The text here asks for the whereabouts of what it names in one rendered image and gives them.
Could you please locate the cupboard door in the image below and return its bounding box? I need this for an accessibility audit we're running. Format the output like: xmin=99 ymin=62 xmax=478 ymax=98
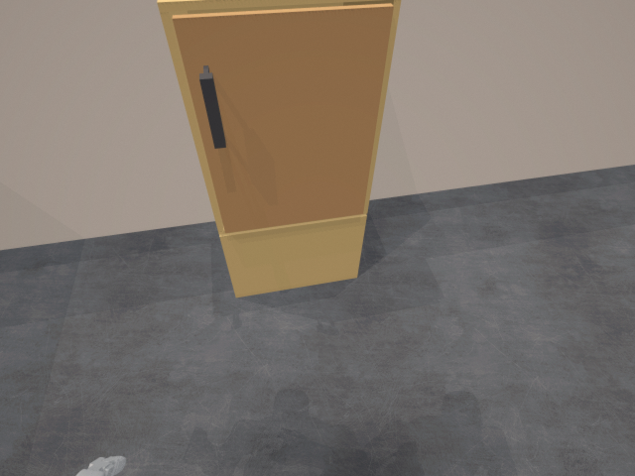
xmin=173 ymin=3 xmax=394 ymax=233

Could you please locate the handle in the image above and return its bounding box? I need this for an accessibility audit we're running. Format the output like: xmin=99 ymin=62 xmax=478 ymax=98
xmin=199 ymin=65 xmax=226 ymax=149

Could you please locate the robot left hand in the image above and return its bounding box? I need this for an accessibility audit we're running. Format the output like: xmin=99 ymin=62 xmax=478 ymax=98
xmin=76 ymin=456 xmax=126 ymax=476

